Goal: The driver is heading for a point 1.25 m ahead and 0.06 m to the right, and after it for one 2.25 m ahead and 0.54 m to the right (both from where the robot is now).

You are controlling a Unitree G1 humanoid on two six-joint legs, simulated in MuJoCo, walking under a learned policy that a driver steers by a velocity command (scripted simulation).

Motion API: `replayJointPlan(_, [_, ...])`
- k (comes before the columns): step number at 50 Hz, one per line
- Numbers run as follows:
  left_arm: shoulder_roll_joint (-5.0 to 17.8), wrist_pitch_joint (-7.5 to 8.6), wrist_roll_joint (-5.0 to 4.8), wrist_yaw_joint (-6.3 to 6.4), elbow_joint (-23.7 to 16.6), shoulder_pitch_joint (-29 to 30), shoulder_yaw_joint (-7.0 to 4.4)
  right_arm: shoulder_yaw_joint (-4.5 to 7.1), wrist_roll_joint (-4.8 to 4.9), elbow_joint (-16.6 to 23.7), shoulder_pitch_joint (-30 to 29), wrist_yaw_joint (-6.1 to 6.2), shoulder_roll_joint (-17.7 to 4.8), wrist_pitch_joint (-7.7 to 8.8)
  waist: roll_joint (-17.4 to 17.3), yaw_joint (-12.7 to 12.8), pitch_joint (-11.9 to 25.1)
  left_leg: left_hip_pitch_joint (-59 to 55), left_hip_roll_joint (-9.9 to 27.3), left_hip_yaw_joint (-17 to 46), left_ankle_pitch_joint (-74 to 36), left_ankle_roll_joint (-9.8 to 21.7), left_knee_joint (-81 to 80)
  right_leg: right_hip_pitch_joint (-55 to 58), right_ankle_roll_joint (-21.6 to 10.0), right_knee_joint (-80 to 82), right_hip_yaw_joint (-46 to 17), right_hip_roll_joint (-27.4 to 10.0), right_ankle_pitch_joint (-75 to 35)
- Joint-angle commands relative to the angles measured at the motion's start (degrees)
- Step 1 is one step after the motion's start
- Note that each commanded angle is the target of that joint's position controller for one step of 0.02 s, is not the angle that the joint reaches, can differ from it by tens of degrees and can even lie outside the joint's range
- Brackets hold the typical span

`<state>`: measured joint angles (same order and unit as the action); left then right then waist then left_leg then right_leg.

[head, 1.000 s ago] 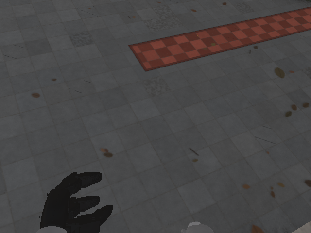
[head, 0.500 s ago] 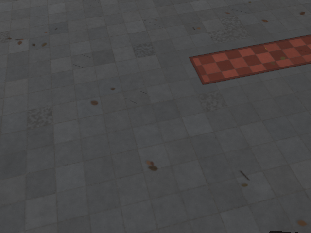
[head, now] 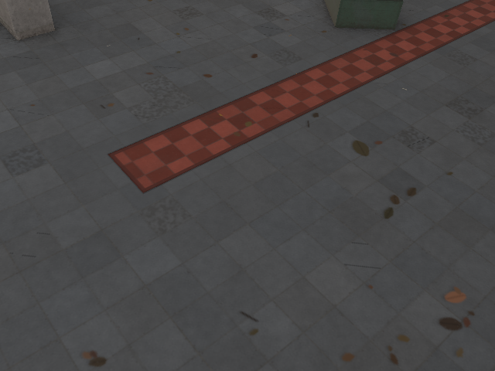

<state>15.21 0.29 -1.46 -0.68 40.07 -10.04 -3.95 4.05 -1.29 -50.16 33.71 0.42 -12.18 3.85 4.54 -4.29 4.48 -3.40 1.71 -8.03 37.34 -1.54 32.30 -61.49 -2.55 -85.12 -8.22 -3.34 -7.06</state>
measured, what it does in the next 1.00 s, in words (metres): goes down: right foot 0.18 m lower, then left foot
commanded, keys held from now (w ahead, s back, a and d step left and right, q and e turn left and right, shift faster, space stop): w+e+shift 0.30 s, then w+shift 0.02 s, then w+q+shift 0.68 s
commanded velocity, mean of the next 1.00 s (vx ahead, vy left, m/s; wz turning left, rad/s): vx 0.95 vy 0.00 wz -0.04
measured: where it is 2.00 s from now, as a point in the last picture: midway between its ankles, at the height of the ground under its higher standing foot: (261, 191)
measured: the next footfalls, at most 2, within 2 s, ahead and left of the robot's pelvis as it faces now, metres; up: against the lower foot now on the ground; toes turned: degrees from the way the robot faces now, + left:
right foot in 0.22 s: +0.32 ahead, -0.16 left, -0.18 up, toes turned -17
left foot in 0.70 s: +0.82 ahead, -0.13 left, -0.18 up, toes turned -16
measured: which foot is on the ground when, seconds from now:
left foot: down 0.00-0.22, up 0.24-0.68, down 0.70-1.00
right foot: up 0.00-0.20, down 0.22-0.68, up 0.70-1.00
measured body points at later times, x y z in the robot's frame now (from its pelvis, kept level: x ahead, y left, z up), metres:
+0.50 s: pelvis +0.39 -0.12 -0.16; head +0.40 -0.13 +0.29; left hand +0.51 +0.11 -0.29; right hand +0.40 -0.38 -0.27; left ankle +0.60 +0.01 -0.77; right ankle +0.28 -0.14 -0.88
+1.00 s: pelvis +0.87 -0.18 -0.13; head +0.89 -0.16 +0.31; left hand +1.16 +0.01 -0.17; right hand +0.82 -0.42 -0.25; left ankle +0.79 -0.12 -0.88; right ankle +1.06 -0.39 -0.81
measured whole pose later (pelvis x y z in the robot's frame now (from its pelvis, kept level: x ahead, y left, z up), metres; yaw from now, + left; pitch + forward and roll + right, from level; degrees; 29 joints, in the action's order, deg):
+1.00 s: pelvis +0.87 -0.18 -0.13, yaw -1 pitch +0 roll -2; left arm 13.3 8.0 1.5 -0.7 35.2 4.3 -1.4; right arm 1.7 2.2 -44.7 29.4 -0.5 -11.1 5.1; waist 1.0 -5.9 -2.8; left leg 2.0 -9.1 13.0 16.4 8.0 20.3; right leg -38.5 0.0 -41.2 -10.1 -1.7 4.1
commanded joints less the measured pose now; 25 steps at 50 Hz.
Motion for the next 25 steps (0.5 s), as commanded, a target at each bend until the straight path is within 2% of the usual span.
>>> replayJointPlan(1, [2.33, 2.98, 0.19, -2.15, -6.74, 12.7, -0.15, -0.97, -1.15, 1.95, -0.98, 1.02, -2.69, 2.14, -10.31, -1.98, -16.34, 6.35, 9.85, 3.26, -21.32, 2.26, -7.36, -8.53, -1.3, 17.41, 2.95, 0.1, -12.43])
replayJointPlan(2, [2.61, 4.23, 0.63, -3.66, -8.09, 18.07, -0.25, -1.22, -0.74, 0.82, 0.21, 1.89, -2.28, 2.85, -9.86, -3.16, -16.12, 10.87, 9.19, 0.93, -18.99, 1.69, -9.11, 2.26, -1.76, 30.91, 4.47, 0.28, -24.88])
replayJointPlan(3, [1.72, 5.16, 0.69, -4.76, -8.6, 19.43, -0.3, -1.13, -0.28, 0.04, 0.48, 2.19, -3.85, 3.25, -11.07, -3.52, -14.94, 13.1, 10.31, -0.65, -18.39, 1.18, -10.25, 11.83, -2.43, 35.85, 6.3, 0.6, -30.4])
replayJointPlan(4, [0.78, 5.28, -0.01, -5.97, -9.42, 20.89, -0.34, -0.84, 0.33, -0.42, -0.3, 2.45, -4.25, 3.38, -9.07, -3.57, -16.87, 16.11, 9.49, -3.32, -16.14, 0.96, -10.17, 17.76, -2.86, 41.58, 9.65, 2.56, -31.1])
replayJointPlan(5, [0.06, 4.98, -1.54, -6.46, -8.71, 19.09, -0.11, -0.26, 0.98, -0.49, -1.48, 2.07, -6.68, 3.09, -10.51, -2.72, -17.54, 15.45, 9.01, -4.87, -17.89, 0.78, -10.74, 23.06, -3.03, 45.22, 11.42, 3.11, -26.72])
replayJointPlan(6, [0.62, 4.71, -2.34, -6.73, -8.04, 17.84, -0.46, 0.16, 1.14, 0.02, -2.86, 1.65, -8.11, 2.85, -10.07, -1.8, -17.43, 10.72, 9.56, -5.65, -24.46, 0.81, -8.31, 24.93, -2.98, 47.55, 12.31, 3.46, -21.54])
replayJointPlan(7, [2.08, 4.55, -1.96, -6.47, -7.1, 14.52, -1.01, 0.31, 1.49, 0.1, -3.62, 1.26, -9.24, 2.43, -10.74, 0.54, -16.49, 6.2, 9.25, -6.14, -38.61, 0.07, -4.12, 27.7, -3.72, 49.9, 14.18, 5.38, -17.1])
replayJointPlan(8, [2.87, 4.22, -1.03, -6.18, -4.47, 7.72, -1.76, 0.73, 1.83, -0.38, -3.06, 0.75, -10.22, 1.95, -11.16, 3.89, -12.85, 0.5, 9.19, -6.62, -53.03, -0.16, 4.8, 33.35, -4.6, 50.63, 15.99, 6.9, -12.63])
replayJointPlan(9, [4.47, 3.42, -0.78, -5.47, -0.69, -3.34, -2.71, 0.97, 1.87, -0.54, -3.55, 0.58, -10.99, 1.63, -13.87, 8.49, -8.56, 0.47, 10.64, -5.63, -63.35, 0.14, 17.57, 43.29, -6.04, 50.71, 15.16, 5.98, -10.82])
replayJointPlan(10, [7.47, 2.34, 0.08, -3.88, 5.38, -16.93, -4.36, 0.9, 1.79, -1.3, -4.68, 0.01, -9.94, 1.99, -12.5, 13.12, -4.43, 3.92, 8.96, -5.85, -67.68, -0.62, 32.84, 56.28, -7.79, 52.8, 15.55, 5.6, -14.38])
replayJointPlan(11, [9.34, 2.19, 1.43, -2.51, 9.35, -29.51, -5.34, 1.51, 2.44, 1.15, -12.96, -0.3, -11.12, 2.7, -2.73, 22.27, -5.01, 19.03, 0.72, -6.4, -48.29, -2.74, 61.72, 74.03, -12.81, 65.71, 12.72, 3.65, -21.25])
replayJointPlan(12, [12.45, 2.96, 1.94, -2.4, 11.95, -28.41, -4.75, 0.67, -0.57, 5.95, -13.87, 0.08, -3.72, 3.81, 12.19, 14.5, -6.21, 48.43, -1.67, 1.43, 5.29, -1.72, 81.32, 88.7, -10.49, 48.25, 5.93, 1.37, -30.55])
replayJointPlan(13, [13.26, 3.66, 1.33, -2.7, 8.51, -25.19, -4.27, -1.56, 0.67, 9.32, -3.02, -0.36, -0.45, 5.29, 14.8, 7.02, 6.61, 56.26, 0.0, 14.15, 5.18, 0.87, 79.34, 99.05, -16.87, 38.98, -6.4, -2.72, -28.7])
replayJointPlan(14, [13.29, 2.14, -0.96, -2.89, 5.66, -22.75, -5.15, -1.4, 0.8, 10.29, -0.63, -0.35, -2.6, 5.73, 3.02, 7.48, 13.07, 55.9, 1.1, 17.3, -0.34, 0.65, 71.94, 97.67, -20.43, 46.67, -14.69, -6.02, -14.64])
replayJointPlan(15, [13.69, 1.0, -1.35, -2.44, 5.65, -20.93, -5.92, -1.43, 3.13, 13.15, -5.07, -0.33, -2.06, 5.89, -2.1, 7.31, 12.8, 57.82, 0.92, 17.85, -8.94, 0.34, 63.44, 89.48, -23.57, 61.57, -27.26, -10.43, 18.56])
replayJointPlan(16, [10.39, 0.38, -0.42, -1.57, 4.81, -15.43, -4.67, -0.02, 3.15, 11.56, -6.62, 1.07, -4.58, 4.51, -12.72, 4.15, 8.96, 52.58, 4.09, 17.44, -16.69, -2.02, 59.88, 75.01, -20.25, 67.16, -32.35, -10.23, 32.15])
replayJointPlan(17, [9.65, 0.98, 1.45, -1.16, 3.41, -11.29, -3.89, 0.14, 4.32, 10.85, -2.09, 1.92, -5.01, 2.55, -10.34, 0.68, 6.42, 49.01, 4.88, 19.69, -20.23, -4.41, 60.1, 64.19, -21.2, 67.78, -38.57, -14.44, 29.65])
replayJointPlan(18, [8.21, 2.21, 1.71, -0.24, 3.15, -8.14, -3.43, 0.08, 4.07, 8.34, 1.47, 2.17, -6.4, 0.72, -12.17, -1.24, 2.93, 44.61, 7.63, 20.15, -21.42, -6.28, 58.49, 53.13, -19.01, 67.35, -35.55, -14.67, 23.22])
replayJointPlan(19, [5.84, 3.34, 1.52, 0.78, 3.48, -5.27, -2.29, 0.67, 3.55, 8.22, -1.78, 2.4, -7.58, -0.03, -10.53, -0.5, -0.92, 42.65, 9.49, 20.08, -22.29, -6.73, 55.59, 44.06, -18.65, 68.05, -30.44, -13.82, 22.53])
replayJointPlan(20, [4.57, 5.4, 0.67, 1.21, 4.28, -2.96, -1.78, 0.58, 3.59, 10.98, -8.22, 2.38, -6.97, 0.21, -4.71, -0.9, -5.91, 43.65, 11.92, 20.11, -23.09, -6.11, 51.91, 36.77, -17.59, 69.69, -24.63, -12.31, 24.35])
replayJointPlan(21, [4.47, 6.35, 0.04, 1.73, 5.75, -3.67, -1.7, -0.01, 2.94, 12.75, -13.39, 2.62, -5.85, 0.64, -2.38, 0.46, -9.73, 45.54, 12.36, 19.68, -24.88, -5.65, 47.61, 34.12, -16.32, 69.49, -19.53, -10.02, 21.16])
replayJointPlan(22, [5.27, 6.42, 0.06, 2.35, 7.1, -5.06, -1.81, -0.35, 2.61, 13.44, -16.1, 2.72, -5.01, 0.99, -0.56, 1.21, -10.78, 46.33, 11.6, 18.4, -27.57, -4.85, 45.54, 34.25, -14.8, 68.71, -14.32, -7.53, 16.12])
replayJointPlan(23, [5.32, 6.51, 1.0, 2.64, 6.94, -5.28, -1.32, -0.71, 2.02, 14.14, -17.19, 2.59, -4.32, 1.15, -0.44, 1.98, -11.1, 47.56, 11.76, 18.34, -29.8, -3.9, 42.63, 35.67, -14.5, 69.66, -11.33, -6.99, 12.23])
replayJointPlan(25, [4.48, 6.21, 0.36, 3.13, 7.62, -7.02, -1.07, -1.25, 2.18, 15.34, -21.43, 1.81, -3.64, 1.87, -2.14, 4.32, -12.35, 49.81, 10.31, 15.26, -36.92, -1.64, 33.07, 42.37, -11.79, 71.57, -1.73, -3.28, 8.07])
Over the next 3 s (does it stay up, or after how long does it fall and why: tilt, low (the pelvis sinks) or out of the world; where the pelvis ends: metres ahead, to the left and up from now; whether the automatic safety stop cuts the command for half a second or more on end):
stays up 1.44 -0.36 -0.14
